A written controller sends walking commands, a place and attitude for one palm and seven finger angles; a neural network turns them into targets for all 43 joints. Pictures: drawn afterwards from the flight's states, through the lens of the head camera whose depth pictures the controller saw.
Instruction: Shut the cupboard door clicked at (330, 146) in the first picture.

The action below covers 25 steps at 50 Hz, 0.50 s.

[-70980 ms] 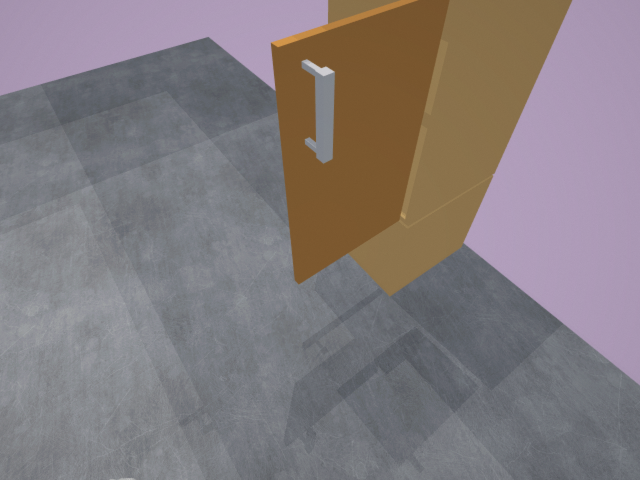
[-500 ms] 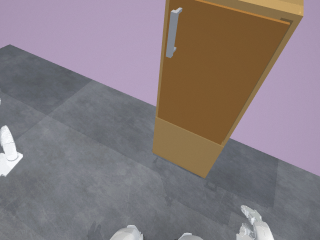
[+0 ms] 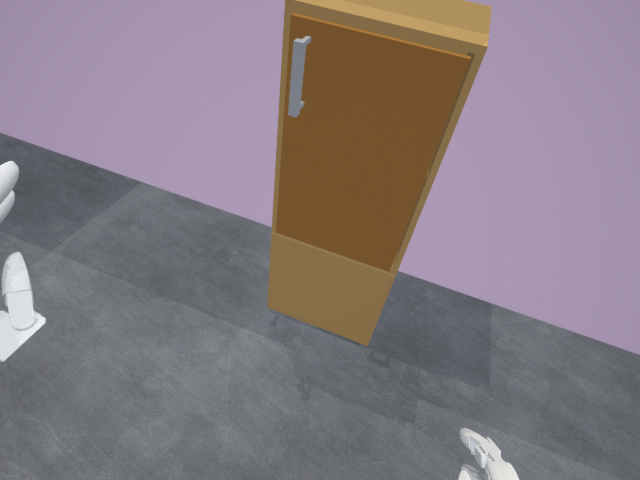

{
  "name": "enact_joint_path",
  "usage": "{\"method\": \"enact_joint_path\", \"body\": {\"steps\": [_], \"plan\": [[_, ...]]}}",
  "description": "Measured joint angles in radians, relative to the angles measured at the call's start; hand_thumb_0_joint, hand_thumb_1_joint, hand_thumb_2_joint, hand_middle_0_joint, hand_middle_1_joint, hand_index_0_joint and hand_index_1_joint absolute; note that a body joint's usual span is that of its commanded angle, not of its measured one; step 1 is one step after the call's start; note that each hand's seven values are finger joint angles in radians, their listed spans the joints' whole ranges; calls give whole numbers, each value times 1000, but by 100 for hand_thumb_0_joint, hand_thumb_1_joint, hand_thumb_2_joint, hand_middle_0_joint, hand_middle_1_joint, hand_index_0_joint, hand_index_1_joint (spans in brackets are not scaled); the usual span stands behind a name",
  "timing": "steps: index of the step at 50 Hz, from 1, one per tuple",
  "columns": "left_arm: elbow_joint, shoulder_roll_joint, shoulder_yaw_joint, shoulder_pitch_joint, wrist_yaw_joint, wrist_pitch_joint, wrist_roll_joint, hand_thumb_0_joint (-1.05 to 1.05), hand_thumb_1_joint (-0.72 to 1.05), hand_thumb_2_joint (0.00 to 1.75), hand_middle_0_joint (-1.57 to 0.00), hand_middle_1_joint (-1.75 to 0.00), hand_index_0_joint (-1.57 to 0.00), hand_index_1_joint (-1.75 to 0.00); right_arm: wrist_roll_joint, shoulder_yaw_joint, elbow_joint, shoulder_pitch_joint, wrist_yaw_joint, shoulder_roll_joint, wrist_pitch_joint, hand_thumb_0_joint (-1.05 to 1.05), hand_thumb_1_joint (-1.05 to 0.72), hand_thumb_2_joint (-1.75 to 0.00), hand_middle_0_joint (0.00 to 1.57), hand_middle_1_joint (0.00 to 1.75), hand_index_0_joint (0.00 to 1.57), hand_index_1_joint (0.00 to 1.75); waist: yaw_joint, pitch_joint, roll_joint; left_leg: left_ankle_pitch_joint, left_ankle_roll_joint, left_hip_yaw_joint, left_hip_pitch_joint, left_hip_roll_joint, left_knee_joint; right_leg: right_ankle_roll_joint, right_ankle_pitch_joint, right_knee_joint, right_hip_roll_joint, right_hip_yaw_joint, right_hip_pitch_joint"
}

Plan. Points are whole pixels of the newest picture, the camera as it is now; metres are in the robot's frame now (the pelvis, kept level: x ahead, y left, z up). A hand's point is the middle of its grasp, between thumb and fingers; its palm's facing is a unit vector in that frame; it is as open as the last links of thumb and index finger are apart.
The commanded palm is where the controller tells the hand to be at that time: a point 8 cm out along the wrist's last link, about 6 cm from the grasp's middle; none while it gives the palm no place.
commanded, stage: stop stepping back and stand still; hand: left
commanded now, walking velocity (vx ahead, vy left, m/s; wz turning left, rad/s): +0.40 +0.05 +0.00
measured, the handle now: (300, 77) +0.84 +0.12 +0.16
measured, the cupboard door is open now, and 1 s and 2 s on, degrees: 0 0 0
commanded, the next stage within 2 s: none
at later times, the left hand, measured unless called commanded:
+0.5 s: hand out of the picture +0.07 +0.28 +0.22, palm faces +0.53 -0.74 -0.42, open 7.4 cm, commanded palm +0.01 +0.30 +0.20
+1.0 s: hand out of the picture +0.04 +0.26 +0.19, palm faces +0.53 -0.71 -0.46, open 7.4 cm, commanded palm -0.02 +0.29 +0.20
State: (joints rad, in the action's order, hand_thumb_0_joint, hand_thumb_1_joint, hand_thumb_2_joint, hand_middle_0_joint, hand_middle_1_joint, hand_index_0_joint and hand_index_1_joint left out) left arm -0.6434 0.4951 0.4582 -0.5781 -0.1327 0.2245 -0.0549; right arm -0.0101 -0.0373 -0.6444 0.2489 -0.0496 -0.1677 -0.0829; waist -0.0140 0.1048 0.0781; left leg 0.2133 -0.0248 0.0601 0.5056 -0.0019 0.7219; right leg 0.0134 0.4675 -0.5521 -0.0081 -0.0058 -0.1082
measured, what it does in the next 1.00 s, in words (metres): walks backwards: left foot, then right foot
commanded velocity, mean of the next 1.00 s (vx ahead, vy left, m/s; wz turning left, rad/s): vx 0.18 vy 0.01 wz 0.00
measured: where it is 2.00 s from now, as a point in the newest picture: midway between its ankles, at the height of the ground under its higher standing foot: outside the picture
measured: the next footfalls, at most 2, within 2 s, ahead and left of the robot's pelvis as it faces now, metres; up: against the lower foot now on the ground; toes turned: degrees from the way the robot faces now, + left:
left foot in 0.02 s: +0.11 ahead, +0.08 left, +0.00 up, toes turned +2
right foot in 0.22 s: -0.03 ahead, -0.08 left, +0.01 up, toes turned -5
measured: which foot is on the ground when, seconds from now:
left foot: up 0.00-0.00, down 0.02-0.22, up 0.24-0.56, down 0.58-0.86, up 0.88-1.00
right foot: down 0.00-0.02, up 0.04-0.20, down 0.22-0.58, up 0.60-0.84, down 0.86-1.00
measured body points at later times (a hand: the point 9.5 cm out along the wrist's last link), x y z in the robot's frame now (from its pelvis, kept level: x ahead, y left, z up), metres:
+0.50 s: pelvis -0.13 +0.00 +0.03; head -0.17 +0.00 +0.47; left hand +0.03 +0.32 +0.24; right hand -0.01 -0.26 -0.06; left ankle -0.11 +0.16 -0.67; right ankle -0.07 -0.07 -0.72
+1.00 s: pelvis -0.14 -0.01 +0.01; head -0.14 -0.03 +0.46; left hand +0.01 +0.30 +0.21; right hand +0.01 -0.23 -0.10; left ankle -0.15 +0.13 -0.65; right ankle -0.13 -0.08 -0.72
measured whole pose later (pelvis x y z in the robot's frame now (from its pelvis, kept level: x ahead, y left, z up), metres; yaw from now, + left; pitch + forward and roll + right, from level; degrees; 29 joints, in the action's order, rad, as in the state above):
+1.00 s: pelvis -0.14 -0.01 +0.01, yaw +3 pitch -1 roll +2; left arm -0.42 0.35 0.40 -0.49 -0.17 0.21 -0.01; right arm 0.01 0.00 -0.71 0.22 -0.06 -0.20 -0.07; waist -0.03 -0.01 -0.01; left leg 0.36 -0.02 0.02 0.49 -0.02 1.06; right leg -0.07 0.29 -0.57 0.00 0.08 -0.27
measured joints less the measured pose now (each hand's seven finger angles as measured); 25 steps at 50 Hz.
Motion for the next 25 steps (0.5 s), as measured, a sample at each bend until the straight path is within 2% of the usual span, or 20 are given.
{"method": "enact_joint_path", "body": {"steps": [2,4,6,8,10,11,12,13,15,17,19,21,25], "plan": [[28,2,17,22,-9,-7,-1,1,88,90,-22,-30,-22,-30,-5,21,-6,32,-19,-28,-5,2,-90,-90,21,30,20,30,33,9,-16,8,71,-14,-41,24,-53,2,23,-90,10,16,-38],[110,-12,20,90,-19,-15,1,1,88,90,-22,-30,-22,-30,-7,36,-23,31,-30,-42,-7,2,-91,-90,21,30,20,30,40,-20,-23,-12,106,-3,-56,36,-72,-3,42,-172,9,-6,-87],[190,-27,26,122,-28,-36,-1,1,88,90,-22,-30,-22,-30,2,39,-28,29,-35,-47,-6,2,-91,-90,21,30,20,30,50,-40,-37,-61,98,8,-81,27,-133,-13,51,-213,-9,-6,-140],[235,-38,22,120,-32,-62,-2,1,88,90,-22,-30,-21,-30,8,41,-20,39,-34,-41,-4,2,-91,-90,20,30,20,30,69,-52,-53,-88,70,4,-104,20,-201,-25,47,-198,-33,24,-163],[236,-51,1,87,-31,-84,1,1,89,90,-21,-30,-21,-30,9,42,-6,58,-29,-35,-1,2,-91,-90,20,30,20,30,84,-55,-62,-50,45,1,-110,17,-238,-39,44,-118,-50,68,-145],[216,-51,-11,61,-29,-91,5,1,89,90,-21,-30,-21,-30,8,42,4,68,-25,-31,1,2,-91,-90,20,30,20,30,89,-53,-56,15,32,6,-94,23,-223,-54,54,-60,-52,80,-126],[190,-53,-24,35,-24,-91,12,1,89,90,-21,-30,-21,-30,7,44,11,73,-21,-31,5,2,-91,-90,20,30,20,30,88,-54,-55,105,22,7,-57,24,-156,-80,15,-31,-53,82,-130],[161,-56,-39,11,-17,-87,18,1,89,90,-21,-30,-21,-30,8,46,4,73,-17,-32,11,2,-91,-90,20,30,20,30,79,-55,-49,159,15,-2,-5,30,-23,-99,-48,-25,-49,81,-145],[114,-60,-54,-25,3,-64,27,1,89,90,-21,-30,-21,-30,21,47,-31,71,-9,-33,21,2,-91,-90,21,30,20,30,51,-49,-20,146,5,-12,85,42,262,-114,-158,-17,-27,73,-169],[106,-58,-52,-39,8,-32,42,1,88,90,-22,-30,-22,-30,27,46,-57,76,-9,-33,33,2,-91,-90,21,30,20,30,29,-27,-3,103,3,-14,119,21,407,-114,-174,5,-16,68,-177],[140,-54,-38,-22,2,-6,49,1,88,90,-22,-30,-22,-30,29,48,-64,86,-17,-35,33,2,-91,-90,21,30,20,30,18,2,-3,76,5,-19,111,-11,419,-110,-162,40,-6,77,-184],[193,-57,-23,20,-11,2,51,1,88,90,-22,-30,-22,-30,30,55,-64,86,-25,-44,23,2,-91,-90,21,30,20,30,13,19,-11,66,13,-20,73,-35,358,-104,-178,74,4,83,-189],[260,-80,-19,113,-40,-10,50,1,88,90,-22,-30,-22,-30,30,68,-54,61,-41,-68,-2,2,-91,-90,21,30,20,30,12,11,-22,137,38,10,-73,-49,110,-87,-232,95,37,88,-205]]}}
